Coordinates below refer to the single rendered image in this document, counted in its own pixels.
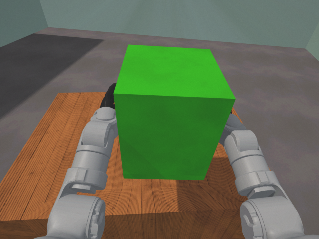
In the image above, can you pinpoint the pedestal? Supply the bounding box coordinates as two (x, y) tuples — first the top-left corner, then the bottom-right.
(0, 92), (248, 239)

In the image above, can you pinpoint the robot left hand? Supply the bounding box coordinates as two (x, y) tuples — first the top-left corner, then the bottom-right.
(100, 83), (116, 109)

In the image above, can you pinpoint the left robot forearm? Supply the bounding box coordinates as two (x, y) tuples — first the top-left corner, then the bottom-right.
(47, 107), (118, 233)

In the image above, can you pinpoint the right robot upper arm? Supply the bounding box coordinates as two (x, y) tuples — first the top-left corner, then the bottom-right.
(240, 196), (319, 239)

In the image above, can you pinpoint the right robot forearm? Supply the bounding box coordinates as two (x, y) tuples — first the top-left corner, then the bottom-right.
(219, 113), (304, 231)

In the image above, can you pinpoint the carton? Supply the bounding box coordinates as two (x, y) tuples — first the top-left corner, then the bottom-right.
(113, 45), (236, 180)

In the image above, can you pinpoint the left robot upper arm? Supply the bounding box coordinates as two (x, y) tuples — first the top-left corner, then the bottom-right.
(33, 193), (106, 239)

